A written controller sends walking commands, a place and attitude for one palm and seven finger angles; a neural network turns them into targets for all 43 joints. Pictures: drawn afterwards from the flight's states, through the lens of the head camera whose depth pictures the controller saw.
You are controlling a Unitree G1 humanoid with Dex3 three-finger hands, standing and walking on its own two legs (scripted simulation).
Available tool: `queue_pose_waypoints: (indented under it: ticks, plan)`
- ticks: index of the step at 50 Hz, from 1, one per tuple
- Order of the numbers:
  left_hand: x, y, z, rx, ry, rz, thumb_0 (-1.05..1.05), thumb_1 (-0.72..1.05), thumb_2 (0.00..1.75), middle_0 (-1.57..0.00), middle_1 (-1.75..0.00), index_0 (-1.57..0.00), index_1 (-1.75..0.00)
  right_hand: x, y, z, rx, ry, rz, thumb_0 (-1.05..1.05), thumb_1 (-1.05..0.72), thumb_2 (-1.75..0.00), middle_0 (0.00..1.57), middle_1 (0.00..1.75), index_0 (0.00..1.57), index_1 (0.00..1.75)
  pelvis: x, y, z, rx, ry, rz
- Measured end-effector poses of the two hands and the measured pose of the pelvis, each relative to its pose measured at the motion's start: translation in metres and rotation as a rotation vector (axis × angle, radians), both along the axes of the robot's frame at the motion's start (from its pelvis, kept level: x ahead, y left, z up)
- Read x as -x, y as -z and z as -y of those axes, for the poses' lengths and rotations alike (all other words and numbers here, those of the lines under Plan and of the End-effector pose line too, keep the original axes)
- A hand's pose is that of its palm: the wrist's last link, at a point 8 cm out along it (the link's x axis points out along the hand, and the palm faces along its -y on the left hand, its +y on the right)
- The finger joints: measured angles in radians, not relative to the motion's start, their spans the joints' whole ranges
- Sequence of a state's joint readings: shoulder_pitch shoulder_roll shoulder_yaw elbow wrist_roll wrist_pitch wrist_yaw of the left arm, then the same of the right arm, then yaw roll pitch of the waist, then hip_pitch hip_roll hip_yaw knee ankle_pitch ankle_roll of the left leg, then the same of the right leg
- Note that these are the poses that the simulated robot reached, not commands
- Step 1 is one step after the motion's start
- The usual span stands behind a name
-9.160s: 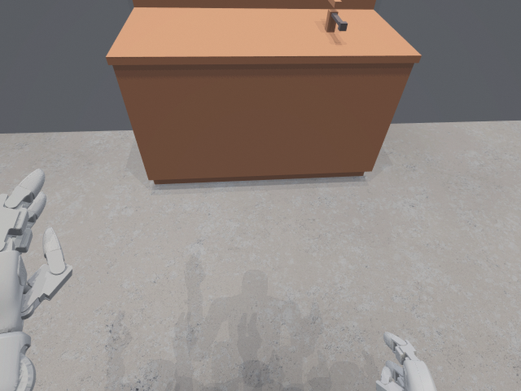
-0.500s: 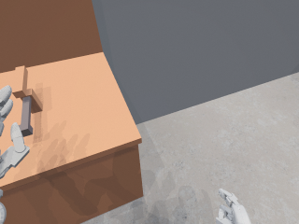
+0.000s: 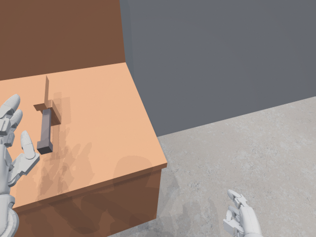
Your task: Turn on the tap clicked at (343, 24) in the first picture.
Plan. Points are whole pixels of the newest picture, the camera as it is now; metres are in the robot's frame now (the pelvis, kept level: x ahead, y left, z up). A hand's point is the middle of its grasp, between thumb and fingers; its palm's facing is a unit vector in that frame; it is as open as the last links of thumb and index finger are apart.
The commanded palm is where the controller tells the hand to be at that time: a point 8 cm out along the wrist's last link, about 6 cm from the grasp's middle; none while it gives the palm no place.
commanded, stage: come to a stop and stand still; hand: left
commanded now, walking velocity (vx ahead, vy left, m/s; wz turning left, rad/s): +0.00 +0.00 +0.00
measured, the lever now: (45, 146) +0.31 +0.33 +0.04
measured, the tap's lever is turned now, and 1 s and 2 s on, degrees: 0 0 0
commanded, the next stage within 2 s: look again from close up in 0.38 s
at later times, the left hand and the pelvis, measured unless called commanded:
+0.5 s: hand (23, 151) +0.23 +0.28 +0.16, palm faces +0.41 -0.83 -0.37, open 7.4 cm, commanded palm +0.16 +0.31 +0.17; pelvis +0.00 +0.03 +0.00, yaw +0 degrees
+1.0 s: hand out of the picture +0.23 +0.31 +0.19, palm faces +0.49 -0.80 -0.34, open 7.4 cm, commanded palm +0.15 +0.31 +0.17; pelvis -0.02 +0.03 -0.01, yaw -1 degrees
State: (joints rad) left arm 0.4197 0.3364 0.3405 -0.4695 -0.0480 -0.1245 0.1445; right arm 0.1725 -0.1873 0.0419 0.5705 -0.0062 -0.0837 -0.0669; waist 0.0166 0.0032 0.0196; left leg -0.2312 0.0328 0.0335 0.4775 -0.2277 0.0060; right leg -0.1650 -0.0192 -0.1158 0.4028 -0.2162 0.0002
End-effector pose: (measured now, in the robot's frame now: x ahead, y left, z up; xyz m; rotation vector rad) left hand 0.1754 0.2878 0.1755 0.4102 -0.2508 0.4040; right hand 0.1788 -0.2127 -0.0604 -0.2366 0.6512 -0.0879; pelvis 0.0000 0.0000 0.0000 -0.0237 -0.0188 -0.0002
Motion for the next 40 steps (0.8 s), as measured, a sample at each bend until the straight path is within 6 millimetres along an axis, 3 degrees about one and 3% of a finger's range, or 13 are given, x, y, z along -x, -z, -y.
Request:
queue_pose_waypoints:
  ticks: [9,24,26,29,31,36,40]
  plan:
    - [-0.011,0.006,-0.014,0.031,0.022,-0.052,0.02,0.89,0.90,-0.20,-0.30,-0.21,-0.30,-0.013,-0.005,-0.022,0.000,-0.005,-0.007,0.01,-0.90,-0.90,0.21,0.30,0.20,0.30,-0.009,-0.003,-0.017,0.003,0.010,-0.012]
    - [-0.008,0.008,-0.026,0.048,0.005,-0.052,0.02,0.89,0.90,-0.20,-0.30,-0.21,-0.30,0.011,0.001,-0.019,0.021,0.045,-0.063,0.01,-0.90,-0.90,0.20,0.30,0.20,0.30,-0.005,-0.004,-0.029,0.003,0.013,-0.010]
    - [-0.016,-0.006,-0.040,-0.090,0.006,-0.008,0.02,0.89,0.90,-0.21,-0.30,-0.21,-0.30,0.016,0.004,-0.019,0.040,0.004,-0.074,0.01,-0.90,-0.90,0.20,0.30,0.20,0.30,0.002,-0.002,-0.026,0.007,-0.002,-0.022]
    - [-0.026,-0.012,-0.062,-0.105,-0.031,0.057,0.02,0.89,0.90,-0.21,-0.30,-0.21,-0.30,0.025,0.009,-0.020,0.016,-0.017,-0.093,0.01,-0.90,-0.90,0.20,0.30,0.20,0.30,0.011,0.000,-0.025,0.003,0.016,-0.023]
    - [-0.024,-0.008,-0.056,-0.084,-0.014,0.052,0.02,0.89,0.90,-0.20,-0.30,-0.21,-0.30,0.031,0.010,-0.018,-0.006,-0.004,-0.077,0.01,-0.90,-0.90,0.20,0.30,0.20,0.30,0.014,0.001,-0.028,0.001,0.025,-0.018]
    - [-0.005,0.012,-0.018,-0.048,0.142,-0.024,0.02,0.90,0.90,-0.20,-0.30,-0.21,-0.30,0.046,0.011,-0.014,-0.014,0.046,-0.060,0.01,-0.90,-0.90,0.20,0.30,0.20,0.30,0.015,0.003,-0.033,-0.001,0.035,-0.009]
    - [0.004,0.020,-0.021,-0.054,0.146,-0.043,0.01,0.89,0.90,-0.21,-0.30,-0.21,-0.30,0.052,0.011,-0.014,0.013,0.055,-0.082,0.01,-0.90,-0.90,0.20,0.30,0.20,0.30,0.014,0.004,-0.032,0.000,0.025,-0.001]
